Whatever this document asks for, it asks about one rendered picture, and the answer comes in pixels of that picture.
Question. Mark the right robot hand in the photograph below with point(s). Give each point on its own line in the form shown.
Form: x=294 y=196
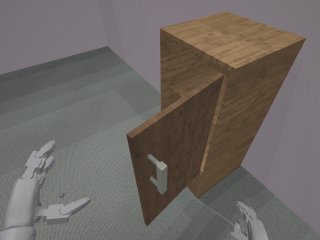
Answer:
x=253 y=228

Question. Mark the cupboard door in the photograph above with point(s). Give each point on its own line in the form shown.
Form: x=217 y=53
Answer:
x=178 y=136

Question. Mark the left robot hand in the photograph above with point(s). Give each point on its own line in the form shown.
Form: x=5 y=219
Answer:
x=22 y=209

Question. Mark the handle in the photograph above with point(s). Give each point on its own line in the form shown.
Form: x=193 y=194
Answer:
x=161 y=173

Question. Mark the left robot forearm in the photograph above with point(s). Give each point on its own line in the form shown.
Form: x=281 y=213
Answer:
x=18 y=233

